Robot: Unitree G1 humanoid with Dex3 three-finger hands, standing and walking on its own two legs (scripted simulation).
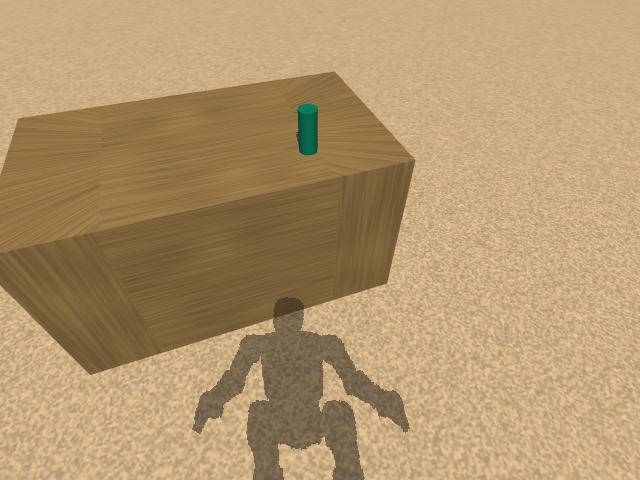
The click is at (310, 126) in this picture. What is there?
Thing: slim round
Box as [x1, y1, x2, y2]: [298, 104, 317, 154]
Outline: 303,104 298,107 299,151 303,154 312,154 316,151 317,108 311,104
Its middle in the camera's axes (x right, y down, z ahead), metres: -0.04 -0.31 +1.10
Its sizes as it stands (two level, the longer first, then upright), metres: 0.054 0.054 0.133
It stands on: a support 0.60 m high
